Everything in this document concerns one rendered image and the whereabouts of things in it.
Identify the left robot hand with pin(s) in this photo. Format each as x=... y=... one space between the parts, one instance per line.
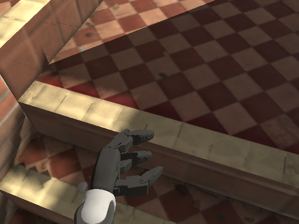
x=110 y=163

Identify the left robot forearm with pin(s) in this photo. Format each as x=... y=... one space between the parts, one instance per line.
x=97 y=207

